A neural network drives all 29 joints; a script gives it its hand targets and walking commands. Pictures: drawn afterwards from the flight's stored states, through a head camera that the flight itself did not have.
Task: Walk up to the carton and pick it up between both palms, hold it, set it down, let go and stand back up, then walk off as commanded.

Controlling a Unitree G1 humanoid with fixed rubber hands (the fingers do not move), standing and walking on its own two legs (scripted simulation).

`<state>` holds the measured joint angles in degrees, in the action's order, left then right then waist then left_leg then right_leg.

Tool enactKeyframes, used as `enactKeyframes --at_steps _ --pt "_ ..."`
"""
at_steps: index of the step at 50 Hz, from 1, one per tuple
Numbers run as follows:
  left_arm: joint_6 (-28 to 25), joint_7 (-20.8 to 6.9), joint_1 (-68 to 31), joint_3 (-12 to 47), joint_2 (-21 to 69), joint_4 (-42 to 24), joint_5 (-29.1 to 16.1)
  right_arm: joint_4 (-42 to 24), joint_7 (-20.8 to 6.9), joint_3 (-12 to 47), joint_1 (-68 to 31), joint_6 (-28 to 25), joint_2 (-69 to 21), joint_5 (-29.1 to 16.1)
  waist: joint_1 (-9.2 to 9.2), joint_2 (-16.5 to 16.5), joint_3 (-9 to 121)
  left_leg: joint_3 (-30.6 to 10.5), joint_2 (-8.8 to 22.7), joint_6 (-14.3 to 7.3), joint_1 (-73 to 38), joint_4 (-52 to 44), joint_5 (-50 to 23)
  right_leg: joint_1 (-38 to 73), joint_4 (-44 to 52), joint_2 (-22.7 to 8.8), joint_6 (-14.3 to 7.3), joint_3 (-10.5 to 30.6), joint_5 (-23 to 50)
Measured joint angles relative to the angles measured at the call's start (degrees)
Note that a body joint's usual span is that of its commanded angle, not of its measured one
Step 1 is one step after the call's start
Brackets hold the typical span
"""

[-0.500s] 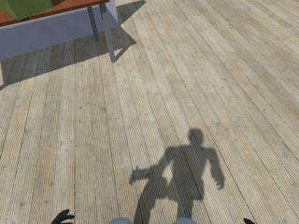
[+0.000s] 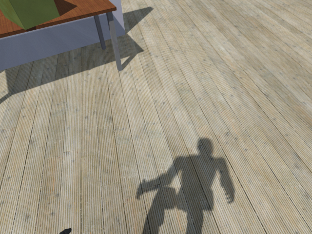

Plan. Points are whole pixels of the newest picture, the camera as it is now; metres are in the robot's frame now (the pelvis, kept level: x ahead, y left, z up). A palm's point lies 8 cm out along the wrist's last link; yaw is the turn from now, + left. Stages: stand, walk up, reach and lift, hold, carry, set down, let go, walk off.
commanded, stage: stand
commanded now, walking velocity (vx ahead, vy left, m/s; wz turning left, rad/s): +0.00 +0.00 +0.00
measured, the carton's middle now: out of the picture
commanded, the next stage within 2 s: none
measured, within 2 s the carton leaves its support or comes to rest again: neither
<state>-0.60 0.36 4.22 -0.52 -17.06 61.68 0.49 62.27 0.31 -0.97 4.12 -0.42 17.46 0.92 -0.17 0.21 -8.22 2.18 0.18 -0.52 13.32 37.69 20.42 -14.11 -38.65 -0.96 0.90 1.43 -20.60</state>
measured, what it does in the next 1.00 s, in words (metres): stands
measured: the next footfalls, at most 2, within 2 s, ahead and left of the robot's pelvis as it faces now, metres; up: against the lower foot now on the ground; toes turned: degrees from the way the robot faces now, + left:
none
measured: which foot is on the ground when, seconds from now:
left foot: down 0.00-1.00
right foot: down 0.00-1.00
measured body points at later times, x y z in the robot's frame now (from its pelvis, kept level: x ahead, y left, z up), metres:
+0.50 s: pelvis +0.00 +0.00 +0.02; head +0.01 +0.00 +0.47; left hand +0.09 +0.28 -0.12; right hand +0.09 -0.27 -0.12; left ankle +0.00 +0.11 -0.72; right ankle +0.01 -0.13 -0.72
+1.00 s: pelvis +0.00 +0.01 +0.02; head +0.01 +0.01 +0.47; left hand +0.08 +0.29 -0.12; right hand +0.07 -0.27 -0.12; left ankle +0.00 +0.12 -0.72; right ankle +0.01 -0.13 -0.72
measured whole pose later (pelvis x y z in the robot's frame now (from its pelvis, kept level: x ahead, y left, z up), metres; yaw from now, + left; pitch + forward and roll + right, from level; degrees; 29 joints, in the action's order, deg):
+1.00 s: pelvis +0.00 +0.01 +0.02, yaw -1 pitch -4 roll +0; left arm -0.8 0.1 4.9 0.0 -17.2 65.6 0.6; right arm 66.7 -0.4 -1.9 4.5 -0.8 16.4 0.6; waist -0.2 -0.4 -5.3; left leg 3.6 -0.2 -0.9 4.9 19.5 10.9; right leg -6.5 -21.0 -1.3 1.7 2.7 -10.8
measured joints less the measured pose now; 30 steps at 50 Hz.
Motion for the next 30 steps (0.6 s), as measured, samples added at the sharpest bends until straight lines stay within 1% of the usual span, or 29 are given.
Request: enactKeyframes --at_steps 18,30 --pt "-0.25 -0.3 -0.37 0.44 0.28 3.01 -0.17 2.63 -0.33 -0.14 -0.8 -0.42 -1.06 -0.17 0.39 -0.31 1.8 0.57 -0.08 -0.1 -6.03 -12.1 -6.44 5.83 12.13 -0.06 0.35 0.42 6.68" --pt "-0.41 -0.31 -0.08 0.35 0.07 3.56 0.12 3.49 -0.52 -0.64 -0.46 -0.57 -1.13 -0.11 0.23 -0.44 2.67 0.94 -0.22 -0.17 -7.77 -16.38 -8.75 7.27 16.07 -0.19 0.52 0.75 8.94"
